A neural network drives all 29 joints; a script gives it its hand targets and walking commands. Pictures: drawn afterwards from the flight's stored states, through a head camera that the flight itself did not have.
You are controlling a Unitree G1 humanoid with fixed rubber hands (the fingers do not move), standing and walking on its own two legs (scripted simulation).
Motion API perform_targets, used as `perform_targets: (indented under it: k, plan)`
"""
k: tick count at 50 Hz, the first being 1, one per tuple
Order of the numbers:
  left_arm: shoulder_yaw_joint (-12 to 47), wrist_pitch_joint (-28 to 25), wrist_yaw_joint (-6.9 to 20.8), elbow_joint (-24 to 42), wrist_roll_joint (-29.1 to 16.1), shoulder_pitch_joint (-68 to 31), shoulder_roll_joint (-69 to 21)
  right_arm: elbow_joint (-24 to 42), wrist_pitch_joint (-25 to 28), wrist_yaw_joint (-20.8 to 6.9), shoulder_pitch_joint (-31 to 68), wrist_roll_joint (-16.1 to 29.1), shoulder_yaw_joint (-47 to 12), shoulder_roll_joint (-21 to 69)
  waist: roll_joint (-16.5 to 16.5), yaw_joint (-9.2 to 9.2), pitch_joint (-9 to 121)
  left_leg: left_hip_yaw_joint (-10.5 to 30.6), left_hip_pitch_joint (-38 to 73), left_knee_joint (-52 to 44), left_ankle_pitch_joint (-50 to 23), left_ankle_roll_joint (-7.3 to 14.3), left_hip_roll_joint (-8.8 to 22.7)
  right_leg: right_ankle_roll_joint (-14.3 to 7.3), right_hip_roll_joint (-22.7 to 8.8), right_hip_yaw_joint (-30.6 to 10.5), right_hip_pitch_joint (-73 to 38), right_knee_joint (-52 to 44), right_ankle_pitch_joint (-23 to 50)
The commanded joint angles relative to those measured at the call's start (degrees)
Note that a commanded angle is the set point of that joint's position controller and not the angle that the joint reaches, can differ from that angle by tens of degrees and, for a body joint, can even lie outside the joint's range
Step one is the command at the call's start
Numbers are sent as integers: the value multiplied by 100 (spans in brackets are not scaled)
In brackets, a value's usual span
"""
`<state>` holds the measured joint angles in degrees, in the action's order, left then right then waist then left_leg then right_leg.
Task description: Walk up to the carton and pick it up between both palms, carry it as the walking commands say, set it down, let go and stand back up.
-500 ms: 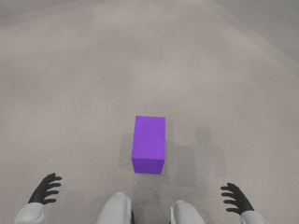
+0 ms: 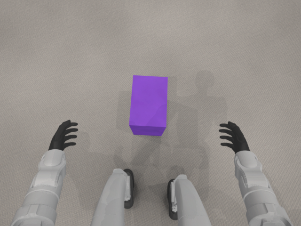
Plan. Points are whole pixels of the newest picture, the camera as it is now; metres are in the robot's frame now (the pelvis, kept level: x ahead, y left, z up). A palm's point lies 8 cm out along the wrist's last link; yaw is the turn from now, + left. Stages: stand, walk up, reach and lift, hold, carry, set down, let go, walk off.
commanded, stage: reach and lift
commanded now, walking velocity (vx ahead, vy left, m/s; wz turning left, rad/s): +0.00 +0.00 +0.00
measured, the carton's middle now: (148, 109) +0.54 +0.01 -0.55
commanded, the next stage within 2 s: none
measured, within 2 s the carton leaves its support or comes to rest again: neither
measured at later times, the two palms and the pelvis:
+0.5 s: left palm (84, 98) +0.45 +0.21 -0.13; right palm (217, 103) +0.44 -0.20 -0.13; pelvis -0.02 +0.01 -0.02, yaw -1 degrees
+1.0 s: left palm (112, 86) +0.52 +0.14 -0.22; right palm (202, 92) +0.51 -0.18 -0.22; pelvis -0.03 -0.01 -0.02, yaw -1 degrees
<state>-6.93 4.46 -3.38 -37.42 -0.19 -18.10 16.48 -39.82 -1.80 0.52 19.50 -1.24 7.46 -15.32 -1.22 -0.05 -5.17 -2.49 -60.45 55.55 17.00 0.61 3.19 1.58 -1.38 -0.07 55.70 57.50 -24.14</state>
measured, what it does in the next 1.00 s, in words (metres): stands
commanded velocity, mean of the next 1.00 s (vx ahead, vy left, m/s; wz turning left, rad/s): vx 0.00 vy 0.00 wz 0.00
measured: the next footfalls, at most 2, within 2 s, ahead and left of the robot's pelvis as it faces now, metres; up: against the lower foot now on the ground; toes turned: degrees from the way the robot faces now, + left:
none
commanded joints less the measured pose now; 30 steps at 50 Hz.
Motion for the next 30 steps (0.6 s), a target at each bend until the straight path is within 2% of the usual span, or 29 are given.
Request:
perform_targets:
  k: [1,2,3,4,5,6,7,8,9,12,14,15,17,18,19,20,21,22,23,26,27,28,29,30]
  plan:
    - [-402,43,-189,972,-353,-1522,529,1193,-44,140,1694,365,670,-964,-66,67,5112,707,4085,105,-3017,-149,-443,-172,547,100,541,-752,1689]
    - [-373,92,-181,882,-394,-1789,507,1097,-113,138,1872,341,693,-997,5,16,5052,663,3685,-30,-2536,-139,-470,-167,555,132,324,-754,1539]
    - [-379,148,-184,842,-400,-1896,564,1233,-166,135,2137,321,693,-1074,102,46,5043,586,3500,-110,-2152,-168,-483,-156,561,140,158,-771,1399]
    - [-374,216,-151,738,-406,-2306,540,1235,-228,157,2488,367,668,-977,-11,25,4889,529,3093,-143,-1831,-156,-511,-151,521,89,87,-786,1324]
    - [-347,280,-137,588,-402,-2378,486,1123,-296,147,2641,308,729,-1026,181,11,4720,531,2892,-174,-1659,-151,-524,-115,567,158,152,-696,1242]
    - [-337,346,-134,495,-406,-2611,445,1090,-350,138,2850,357,729,-962,-2,28,4687,569,2866,-210,-1487,-143,-523,-122,550,166,281,-702,1073]
    - [-353,410,-155,397,-443,-2780,416,1109,-387,133,3116,333,745,-1019,113,17,4791,568,2865,-252,-1205,-162,-500,-110,547,214,284,-749,840]
    - [-312,477,-163,315,-465,-3037,372,887,-442,135,3204,361,744,-1010,-40,1,4720,584,2843,-253,-1238,-182,-506,-139,537,225,486,-736,788]
    - [-399,552,-185,176,-434,-3234,398,926,-509,142,3463,322,844,-1079,40,-18,4802,606,2840,-263,-1086,-173,-516,-114,568,274,534,-727,669]
    - [-302,726,-237,-29,-474,-3962,248,561,-660,134,3994,294,929,-1067,-121,-64,4745,638,2875,-281,-751,-227,-519,-130,575,381,963,-687,299]
    - [-308,817,-259,-1,-532,-4510,241,485,-741,158,4335,279,998,-1111,-66,-193,4989,654,2904,-244,-686,-205,-511,-131,599,420,989,-672,279]
    - [-361,830,-294,89,-475,-4617,317,350,-791,144,4355,351,959,-1026,-193,-96,5076,614,3018,-243,-793,-252,-540,-134,591,407,996,-649,354]
    - [-370,872,-338,79,-502,-5079,355,265,-871,165,4569,347,1012,-1045,-206,-239,5355,639,3242,-194,-1105,-226,-539,-94,638,451,1135,-612,510]
    - [-428,877,-361,126,-473,-5233,438,151,-913,176,4629,392,971,-972,-267,-180,5532,622,3315,-173,-1145,-233,-556,-110,650,408,1036,-607,585]
    - [-418,901,-373,60,-492,-5380,443,-15,-940,184,4652,379,1020,-992,-233,-267,5586,603,3418,-144,-1216,-230,-574,-95,670,476,1068,-570,629]
    - [-400,875,-398,177,-462,-5507,386,-59,-942,174,4700,379,1039,-959,-406,-225,5541,619,3521,-162,-1382,-247,-562,-115,677,448,1195,-572,710]
    - [-413,876,-409,195,-501,-5605,351,52,-933,192,4844,364,1128,-1033,-344,-281,5865,666,3767,-55,-1731,-230,-572,-112,720,451,1290,-559,855]
    - [-424,837,-420,241,-455,-5862,365,2,-921,196,4970,419,1141,-995,-481,-260,5830,666,3808,-31,-1927,-214,-548,-126,722,418,1506,-550,924]
    - [-464,827,-424,261,-441,-5883,411,23,-911,210,4973,383,1195,-1048,-426,-326,6106,715,4063,52,-2210,-215,-545,-99,761,458,1521,-519,1066]
    - [-576,739,-409,159,-460,-6046,212,93,-794,231,5213,485,1152,-889,-396,-339,6476,866,4356,245,-3201,-124,-520,-113,785,396,1832,-483,1602]
    - [-623,701,-381,-5,-450,-6106,115,166,-735,251,5375,479,1114,-824,-337,-269,6573,883,4351,308,-3516,-65,-552,-112,794,396,1864,-461,1806]
    - [-759,644,-366,89,-375,-6189,207,312,-699,289,5476,505,1140,-818,-416,-216,6913,866,4435,452,-3959,-67,-564,-112,787,323,1859,-424,2125]
    - [-784,602,-362,4,-387,-6287,197,534,-653,299,5775,540,1111,-774,-250,-185,7007,949,4498,505,-4297,0,-549,-88,813,319,2025,-377,2261]
    - [-818,630,-357,-123,-374,-6407,183,554,-646,304,5917,586,1072,-800,-236,-171,7362,1018,4722,582,-4585,2,-542,-61,811,342,2131,-358,2325]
